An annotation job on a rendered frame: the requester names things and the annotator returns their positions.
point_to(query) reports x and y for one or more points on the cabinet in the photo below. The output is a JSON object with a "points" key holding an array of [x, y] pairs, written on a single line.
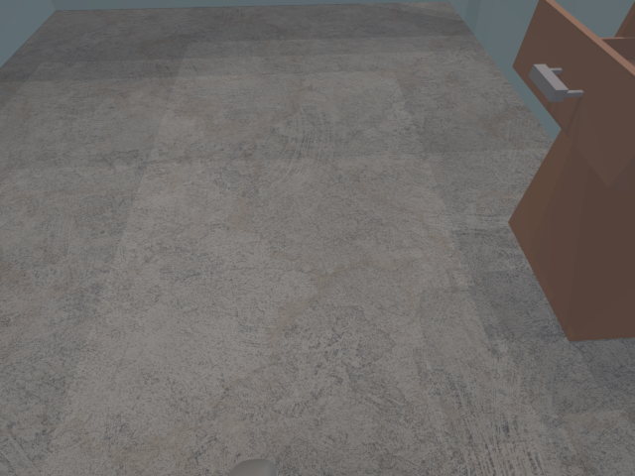
{"points": [[579, 239]]}

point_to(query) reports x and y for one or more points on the drawer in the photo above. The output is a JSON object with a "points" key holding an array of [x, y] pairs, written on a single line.
{"points": [[600, 123]]}

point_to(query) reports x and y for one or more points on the handle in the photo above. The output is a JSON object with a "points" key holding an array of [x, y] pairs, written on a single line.
{"points": [[546, 80]]}

